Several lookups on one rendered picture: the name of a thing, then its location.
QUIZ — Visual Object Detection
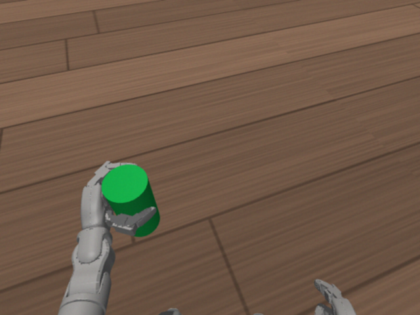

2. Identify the right robot hand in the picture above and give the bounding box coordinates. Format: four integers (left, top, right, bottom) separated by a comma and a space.
314, 279, 357, 315

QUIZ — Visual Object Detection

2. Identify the left robot hand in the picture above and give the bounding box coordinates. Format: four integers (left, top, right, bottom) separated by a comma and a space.
81, 161, 157, 236

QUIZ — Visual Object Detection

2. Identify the left robot arm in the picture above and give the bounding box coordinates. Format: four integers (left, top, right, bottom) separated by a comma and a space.
58, 226, 116, 315

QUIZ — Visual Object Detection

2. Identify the can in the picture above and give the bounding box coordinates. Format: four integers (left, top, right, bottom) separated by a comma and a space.
102, 165, 160, 237

